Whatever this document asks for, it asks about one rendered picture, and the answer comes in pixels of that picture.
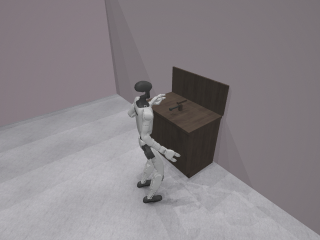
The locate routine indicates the tap lever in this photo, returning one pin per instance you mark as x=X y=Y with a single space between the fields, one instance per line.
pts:
x=170 y=109

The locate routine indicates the left robot upper arm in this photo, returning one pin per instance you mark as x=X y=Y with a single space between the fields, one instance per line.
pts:
x=131 y=111

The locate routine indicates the robot right thigh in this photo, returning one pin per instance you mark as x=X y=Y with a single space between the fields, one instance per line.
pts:
x=156 y=159

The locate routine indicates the right robot forearm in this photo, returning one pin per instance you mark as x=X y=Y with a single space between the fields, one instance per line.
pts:
x=150 y=142

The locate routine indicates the humanoid robot head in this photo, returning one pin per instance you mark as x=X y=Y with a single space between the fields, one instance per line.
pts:
x=143 y=86

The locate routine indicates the robot left hand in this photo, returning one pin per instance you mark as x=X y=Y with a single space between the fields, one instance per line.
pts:
x=157 y=99

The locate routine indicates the counter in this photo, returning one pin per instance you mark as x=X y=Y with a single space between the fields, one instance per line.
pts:
x=190 y=130

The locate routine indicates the robot right hand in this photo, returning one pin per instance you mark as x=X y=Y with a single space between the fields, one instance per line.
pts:
x=169 y=155

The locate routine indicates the right robot upper arm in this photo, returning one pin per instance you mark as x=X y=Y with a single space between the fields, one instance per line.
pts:
x=147 y=117

